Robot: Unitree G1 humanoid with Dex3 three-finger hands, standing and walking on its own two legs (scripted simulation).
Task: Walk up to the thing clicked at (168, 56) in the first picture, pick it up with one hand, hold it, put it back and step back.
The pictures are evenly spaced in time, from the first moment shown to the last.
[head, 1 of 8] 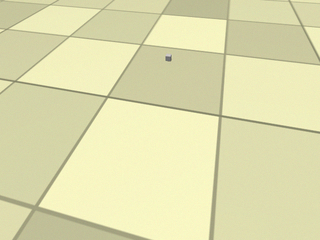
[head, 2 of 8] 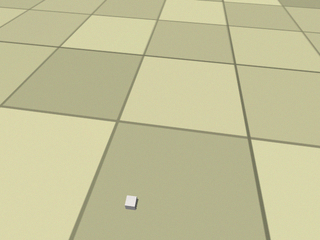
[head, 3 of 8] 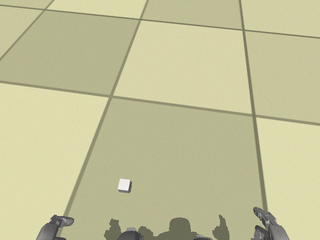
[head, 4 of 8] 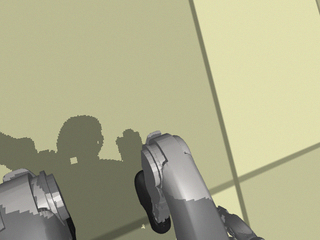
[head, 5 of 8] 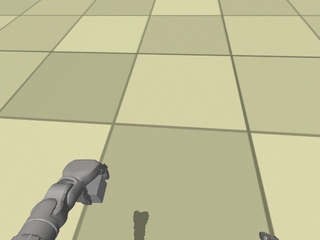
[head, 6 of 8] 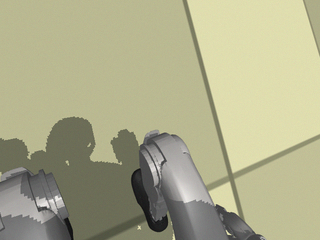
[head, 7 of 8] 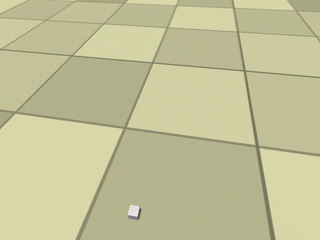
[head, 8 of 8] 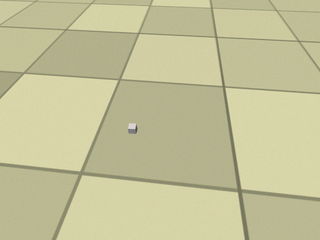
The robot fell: no
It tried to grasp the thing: yes
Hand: left
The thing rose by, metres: 0.67
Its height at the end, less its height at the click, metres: +0.00
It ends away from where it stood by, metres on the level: 0.01
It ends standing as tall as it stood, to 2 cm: yes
